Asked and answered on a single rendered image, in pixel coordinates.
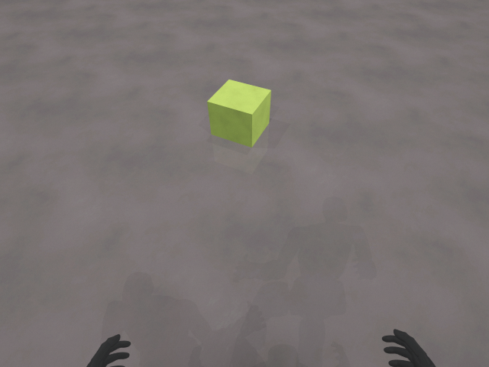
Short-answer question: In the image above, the robot left hand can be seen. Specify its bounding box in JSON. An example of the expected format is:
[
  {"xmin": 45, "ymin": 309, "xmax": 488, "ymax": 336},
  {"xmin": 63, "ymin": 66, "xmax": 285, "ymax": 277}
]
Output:
[{"xmin": 86, "ymin": 334, "xmax": 131, "ymax": 367}]

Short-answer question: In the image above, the carton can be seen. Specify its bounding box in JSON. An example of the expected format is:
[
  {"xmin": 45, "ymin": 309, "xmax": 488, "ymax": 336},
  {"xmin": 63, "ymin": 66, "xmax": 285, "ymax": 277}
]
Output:
[{"xmin": 207, "ymin": 80, "xmax": 271, "ymax": 148}]

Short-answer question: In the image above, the robot right hand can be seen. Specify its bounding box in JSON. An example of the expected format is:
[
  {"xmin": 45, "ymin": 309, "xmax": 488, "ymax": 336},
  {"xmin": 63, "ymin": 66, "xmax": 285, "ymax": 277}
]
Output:
[{"xmin": 382, "ymin": 329, "xmax": 436, "ymax": 367}]

